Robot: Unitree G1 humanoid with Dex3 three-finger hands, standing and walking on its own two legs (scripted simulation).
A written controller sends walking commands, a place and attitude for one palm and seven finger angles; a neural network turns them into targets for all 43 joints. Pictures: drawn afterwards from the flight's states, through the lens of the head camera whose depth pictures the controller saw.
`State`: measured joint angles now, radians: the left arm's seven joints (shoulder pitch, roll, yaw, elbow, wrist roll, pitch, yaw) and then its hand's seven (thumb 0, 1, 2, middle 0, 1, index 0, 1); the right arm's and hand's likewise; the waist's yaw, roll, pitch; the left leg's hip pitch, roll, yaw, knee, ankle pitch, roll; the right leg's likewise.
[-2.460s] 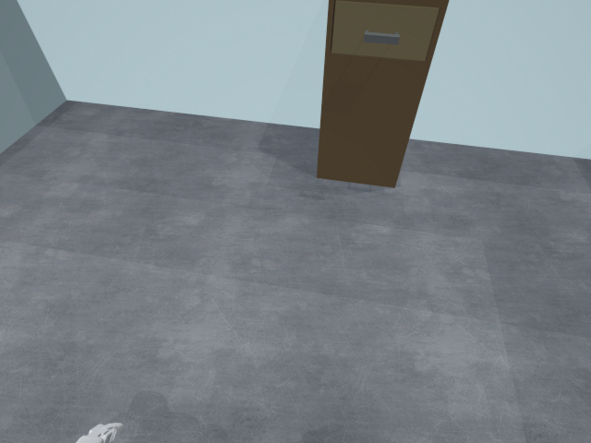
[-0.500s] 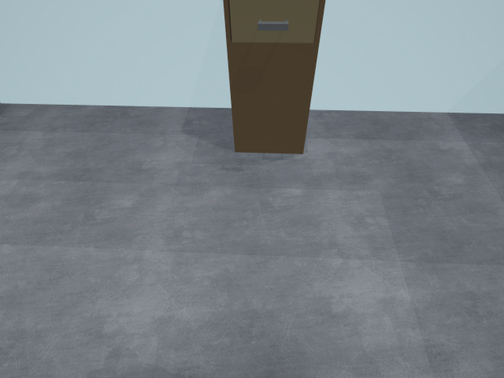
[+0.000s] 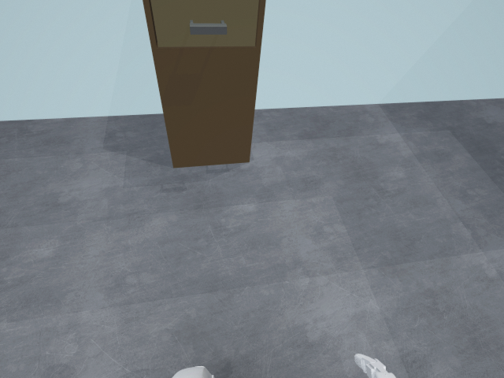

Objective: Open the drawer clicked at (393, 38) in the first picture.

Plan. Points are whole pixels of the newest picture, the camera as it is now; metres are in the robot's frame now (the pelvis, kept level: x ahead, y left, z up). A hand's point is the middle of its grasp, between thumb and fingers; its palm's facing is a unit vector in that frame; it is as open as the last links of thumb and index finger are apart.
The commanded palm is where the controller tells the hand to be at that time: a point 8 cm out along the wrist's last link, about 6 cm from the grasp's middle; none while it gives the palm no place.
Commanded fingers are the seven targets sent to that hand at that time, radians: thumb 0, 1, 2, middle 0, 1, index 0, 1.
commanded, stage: walk to a spot facing it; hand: left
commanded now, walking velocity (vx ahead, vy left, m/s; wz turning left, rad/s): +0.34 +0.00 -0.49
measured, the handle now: (207, 25) +1.16 +0.27 -0.01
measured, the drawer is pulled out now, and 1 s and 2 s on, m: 0.00 0.00 0.00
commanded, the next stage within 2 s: turn to face it in 1.04 s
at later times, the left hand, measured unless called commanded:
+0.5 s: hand (211, 256) +0.37 +0.12 -0.16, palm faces -0.33 -0.94 -0.10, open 7.4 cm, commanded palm none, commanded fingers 0.00 0.90 0.90 -0.20 -0.30 -0.20 -0.30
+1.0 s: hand (199, 202) +0.53 +0.18 -0.18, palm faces -0.37 -0.90 -0.22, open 7.4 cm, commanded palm none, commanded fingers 0.00 0.90 0.90 -0.20 -0.30 -0.20 -0.30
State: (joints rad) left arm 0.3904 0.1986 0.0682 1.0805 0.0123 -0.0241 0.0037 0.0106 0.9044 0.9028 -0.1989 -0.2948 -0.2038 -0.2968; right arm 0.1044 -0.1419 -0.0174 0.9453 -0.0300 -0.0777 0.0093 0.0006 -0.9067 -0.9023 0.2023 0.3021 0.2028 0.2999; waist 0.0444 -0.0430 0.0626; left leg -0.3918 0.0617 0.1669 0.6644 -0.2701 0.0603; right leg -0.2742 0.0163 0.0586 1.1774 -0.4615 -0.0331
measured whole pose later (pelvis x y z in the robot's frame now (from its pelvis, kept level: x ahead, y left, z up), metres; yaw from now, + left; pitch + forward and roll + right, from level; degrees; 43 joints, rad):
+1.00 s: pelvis +0.43 -0.01 +0.00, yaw -31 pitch -1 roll -1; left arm 0.32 0.25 0.10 1.01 0.01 0.01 -0.01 0.01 0.91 0.90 -0.20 -0.29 -0.20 -0.30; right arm 0.08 -0.18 -0.02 0.89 -0.03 -0.06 0.00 0.00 -0.91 -0.90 0.20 0.30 0.20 0.30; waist 0.07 -0.04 0.04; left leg -0.40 0.12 0.15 0.66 -0.23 0.00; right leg -0.30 0.01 0.04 0.96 -0.55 0.01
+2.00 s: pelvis +0.45 -0.01 +0.02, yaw -16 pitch +1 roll -1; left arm 0.16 0.24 0.09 0.93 0.01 0.07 0.02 0.01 0.91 0.90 -0.20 -0.29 -0.20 -0.30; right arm 0.21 -0.23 -0.07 0.93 -0.03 0.03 0.01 0.00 -0.90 -0.90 0.20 0.30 0.20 0.30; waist -0.03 0.01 0.05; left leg -0.34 -0.03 -0.01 0.48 -0.16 0.04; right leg -0.43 -0.06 -0.02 0.92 -0.43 0.09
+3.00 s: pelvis +0.41 -0.05 +0.01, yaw +11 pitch -2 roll +1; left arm 0.19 0.19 0.04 0.96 0.02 0.01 0.01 0.01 0.91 0.90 -0.20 -0.29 -0.20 -0.30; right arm 0.22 -0.21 -0.04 1.00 -0.03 0.04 0.00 0.00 -0.90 -0.90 0.20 0.30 0.20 0.30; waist -0.01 0.05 0.04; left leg -0.26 0.00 -0.01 0.60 -0.35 -0.01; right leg -0.25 -0.04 -0.08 0.60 -0.33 0.01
